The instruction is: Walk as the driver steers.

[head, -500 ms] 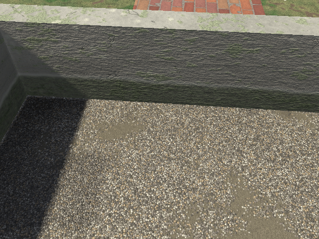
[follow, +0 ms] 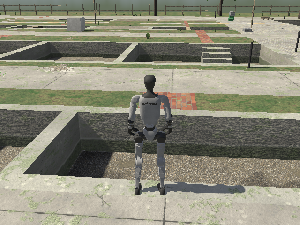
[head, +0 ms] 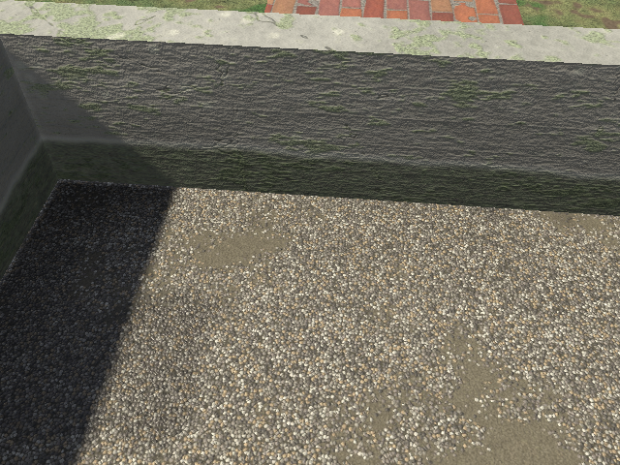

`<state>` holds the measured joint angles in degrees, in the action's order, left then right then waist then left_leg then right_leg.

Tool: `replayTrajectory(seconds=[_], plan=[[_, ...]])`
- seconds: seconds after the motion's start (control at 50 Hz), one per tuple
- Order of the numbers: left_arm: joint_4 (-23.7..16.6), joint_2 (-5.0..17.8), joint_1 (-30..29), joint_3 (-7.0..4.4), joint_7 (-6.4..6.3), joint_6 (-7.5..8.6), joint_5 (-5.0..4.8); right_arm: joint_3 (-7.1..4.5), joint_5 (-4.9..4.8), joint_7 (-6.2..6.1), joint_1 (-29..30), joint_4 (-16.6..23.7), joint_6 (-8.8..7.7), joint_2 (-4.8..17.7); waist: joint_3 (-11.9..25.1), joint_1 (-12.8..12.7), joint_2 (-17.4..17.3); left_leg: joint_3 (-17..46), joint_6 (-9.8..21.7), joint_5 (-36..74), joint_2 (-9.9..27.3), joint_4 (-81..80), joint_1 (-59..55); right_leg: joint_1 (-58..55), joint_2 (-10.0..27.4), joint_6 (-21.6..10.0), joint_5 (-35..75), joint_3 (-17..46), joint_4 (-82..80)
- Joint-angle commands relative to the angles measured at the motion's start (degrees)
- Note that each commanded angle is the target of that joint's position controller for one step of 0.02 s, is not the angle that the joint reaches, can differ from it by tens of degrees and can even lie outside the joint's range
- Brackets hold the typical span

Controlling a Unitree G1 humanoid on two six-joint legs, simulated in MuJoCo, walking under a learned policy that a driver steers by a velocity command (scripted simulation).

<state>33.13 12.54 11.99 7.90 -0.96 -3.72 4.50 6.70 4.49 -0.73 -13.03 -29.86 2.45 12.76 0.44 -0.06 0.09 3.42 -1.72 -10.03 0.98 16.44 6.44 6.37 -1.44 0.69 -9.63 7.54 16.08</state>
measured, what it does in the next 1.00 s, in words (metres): stands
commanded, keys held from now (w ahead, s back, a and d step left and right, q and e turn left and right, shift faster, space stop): w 1.00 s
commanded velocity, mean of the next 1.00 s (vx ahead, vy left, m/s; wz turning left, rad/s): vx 0.49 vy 0.00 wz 0.00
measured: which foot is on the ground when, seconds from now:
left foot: down 0.00-1.00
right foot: down 0.00-1.00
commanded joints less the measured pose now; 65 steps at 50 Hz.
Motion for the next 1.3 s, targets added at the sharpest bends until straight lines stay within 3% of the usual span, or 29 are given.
replayTrajectory(seconds=[0.02,0.1,0.14,0.18,0.24,0.26,0.3,0.32,0.34,0.4,0.44,0.48,0.56,0.6,0.64,0.74,0.76,0.78,0.82,0.84,0.86,0.88,0.96,1.0,1.1,1.14,1.18,1.26,1.3], plan=[[-5.0,6.3,-3.4,-1.61,-0.39,0.41,-0.35,-1.45,0.09,0.02,0.3,4.3,-0.71,6.0,2.2,1.0,-0.5,1.3,1.3,7.8,1.3,-1.9,-0.3,-1.2,2.1,-2.4,8.3,3.1,-1.7],[-5.8,6.3,-5.3,-1.47,-0.32,0.31,0.03,-1.32,-0.08,0.56,2.5,5.0,-1.02,6.2,1.8,0.5,-0.6,2.0,1.6,8.6,1.8,-2.1,0.9,-1.8,2.4,-1.9,8.0,3.2,-1.3],[-7.1,5.3,-5.1,-0.92,0.61,0.88,1.02,-0.85,0.17,0.89,4.7,6.7,-1.02,5.6,2.8,-0.5,-0.4,2.2,1.4,13.0,1.9,-1.0,1.7,-2.3,2.8,-2.1,12.9,2.7,0.5],[-6.9,6.8,-6.5,-1.37,0.06,0.54,0.12,-1.14,0.24,0.80,3.7,5.9,-1.06,6.6,3.9,0.5,-0.3,2.3,1.5,9.9,2.1,-1.3,-0.1,-2.2,2.8,-1.8,9.1,3.3,-0.4],[-8.3,6.0,-6.9,-0.89,0.58,0.93,0.87,-0.72,0.05,1.15,5.9,7.5,-1.11,6.2,2.2,-0.6,0.1,2.8,1.6,12.5,2.4,-0.7,2.0,-1.5,3.1,-1.6,11.9,2.7,0.6],[-7.4,7.0,-7.4,-1.24,0.24,0.70,0.51,-1.02,0.30,1.00,4.1,6.1,-1.03,6.8,4.7,0.7,-0.1,2.6,1.7,10.2,2.4,-1.3,0.1,-2.4,3.0,-1.6,9.5,3.5,0.0],[-7.8,7.2,-7.9,-1.25,0.10,0.66,0.25,-1.01,0.18,1.10,4.5,6.3,-1.15,7.0,4.0,0.5,-0.2,2.7,1.7,9.6,2.4,-1.2,0.4,-2.0,3.0,-1.4,8.6,3.5,-0.1],[-8.8,6.2,-7.5,-0.82,0.64,1.03,0.92,-0.61,0.17,1.28,6.3,7.7,-1.14,6.4,2.8,-0.5,0.1,2.9,1.6,12.4,2.5,-0.6,2.1,-1.5,3.3,-1.5,12.1,2.9,0.9],[-7.8,7.3,-7.8,-1.18,0.29,0.80,0.48,-0.93,0.38,1.11,4.4,6.4,-1.10,7.0,5.2,0.8,-0.3,2.8,1.7,10.1,2.5,-1.0,0.0,-2.4,3.3,-1.5,9.5,3.7,0.2],[-8.3,7.4,-8.5,-1.17,0.14,0.69,0.25,-0.89,0.23,1.22,4.7,6.4,-1.20,7.2,4.0,0.7,-0.3,2.9,1.7,9.1,2.6,-1.1,0.7,-1.8,3.3,-1.3,8.3,3.7,-0.1],[-9.1,6.3,-7.8,-0.71,0.88,1.24,1.19,-0.49,0.38,1.34,6.3,7.9,-1.10,6.5,4.1,-0.2,0.2,3.0,1.5,13.0,2.6,-0.2,1.8,-1.9,3.6,-1.6,13.4,3.2,1.3],[-8.6,7.5,-8.5,-1.15,0.32,0.87,0.14,-0.83,0.42,1.18,4.7,6.7,-1.15,7.3,5.0,0.8,-0.3,2.9,1.5,9.2,2.7,-0.7,0.1,-1.8,3.4,-1.3,8.9,3.8,0.3],[-8.7,7.4,-8.9,-1.12,0.26,0.73,0.23,-0.80,0.23,1.28,5.0,6.6,-1.20,7.2,3.8,0.8,-0.3,3.0,1.7,8.4,2.8,-1.0,1.1,-1.4,3.4,-1.3,7.9,3.9,-0.2],[-9.4,6.2,-8.0,-0.65,1.00,1.28,1.16,-0.40,0.45,1.37,6.5,8.0,-1.13,6.5,4.2,-0.1,0.1,3.1,1.4,12.3,2.8,-0.2,2.0,-1.7,3.7,-1.6,13.4,3.4,1.2],[-8.9,7.5,-8.7,-1.12,0.42,0.89,0.10,-0.76,0.46,1.20,4.9,6.8,-1.18,7.3,5.1,0.9,-0.3,3.0,1.5,8.6,2.8,-0.6,0.3,-1.7,3.5,-1.4,8.8,4.0,0.2],[-8.9,7.3,-8.9,-1.12,0.36,0.72,0.21,-0.76,0.25,1.31,5.1,6.6,-1.23,7.2,3.9,0.8,-0.2,3.1,1.6,7.9,2.9,-0.9,1.4,-1.4,3.4,-1.4,7.9,4.0,-0.2],[-9.8,6.2,-8.5,-0.71,0.89,1.11,0.88,-0.39,0.25,1.45,6.9,8.0,-1.23,6.5,2.7,-0.3,0.2,3.3,1.4,11.2,2.9,-0.4,2.9,-1.0,3.6,-1.5,12.1,3.4,0.8],[-8.6,7.2,-8.6,-1.08,0.53,0.87,0.45,-0.73,0.48,1.25,4.8,6.6,-1.19,7.1,5.5,1.0,-0.3,3.1,1.5,8.7,2.8,-0.8,0.6,-2.2,3.5,-1.6,9.4,4.2,0.1],[-8.9,7.3,-8.9,-1.13,0.37,0.76,0.16,-0.75,0.31,1.28,5.0,6.6,-1.27,7.2,4.5,0.8,-0.2,3.1,1.5,8.2,2.9,-0.8,1.0,-1.6,3.5,-1.4,8.4,4.1,-0.1],[-9.8,6.2,-8.5,-0.70,0.90,1.12,0.85,-0.36,0.29,1.43,6.8,8.0,-1.23,6.5,3.0,-0.2,0.2,3.3,1.4,11.2,2.9,-0.3,2.7,-1.1,3.7,-1.6,12.2,3.5,0.7],[-8.7,7.3,-8.6,-1.09,0.54,0.88,0.40,-0.71,0.48,1.23,4.7,6.6,-1.18,7.1,5.7,1.1,-0.2,3.1,1.5,8.6,2.9,-0.7,0.5,-2.1,3.6,-1.6,9.4,4.3,0.1],[-8.9,7.4,-8.8,-1.15,0.44,0.81,0.11,-0.73,0.36,1.27,4.8,6.7,-1.20,7.3,4.7,0.9,-0.1,3.1,1.5,8.3,2.9,-0.7,0.8,-1.5,3.5,-1.5,8.7,4.2,-0.1],[-9.6,6.2,-8.2,-0.66,1.08,1.29,1.11,-0.34,0.45,1.37,6.4,8.0,-1.13,6.4,4.3,0.0,0.3,3.3,1.2,12.0,3.0,-0.1,2.2,-1.6,3.8,-1.7,13.6,3.7,1.0],[-9.0,7.4,-8.8,-1.13,0.48,0.89,0.05,-0.73,0.44,1.21,4.7,6.7,-1.17,7.3,5.2,1.0,-0.2,3.1,1.3,8.2,2.9,-0.6,0.5,-1.6,3.6,-1.6,8.9,4.3,0.0],[-8.8,7.2,-8.9,-1.12,0.38,0.69,0.15,-0.75,0.23,1.30,4.8,6.5,-1.22,7.2,3.9,0.8,-0.2,3.3,1.5,7.6,3.0,-1.0,1.5,-1.4,3.4,-1.5,8.0,4.3,-0.4],[-9.5,6.1,-8.1,-0.65,1.08,1.26,1.10,-0.35,0.45,1.37,6.3,7.9,-1.16,6.4,4.3,-0.1,0.1,3.4,1.2,12.0,3.0,-0.3,2.3,-1.8,3.8,-1.8,13.7,3.8,0.9],[-8.9,7.3,-8.7,-1.13,0.48,0.85,0.03,-0.74,0.43,1.21,4.6,6.7,-1.19,7.2,5.2,0.9,-0.3,3.2,1.3,8.2,3.0,-0.7,0.5,-1.7,3.5,-1.6,9.0,4.4,-0.1],[-8.8,7.2,-9.0,-1.13,0.38,0.69,0.13,-0.75,0.21,1.28,4.7,6.5,-1.19,7.1,3.8,0.9,-0.2,3.3,1.5,7.6,3.0,-1.1,1.4,-1.3,3.4,-1.5,7.9,4.3,-0.5],[-9.5,6.0,-8.1,-0.65,1.09,1.26,1.10,-0.36,0.44,1.36,6.2,7.9,-1.12,6.4,4.3,0.0,0.1,3.4,1.1,11.9,3.0,-0.3,2.2,-1.7,3.8,-1.9,13.7,3.8,0.8]])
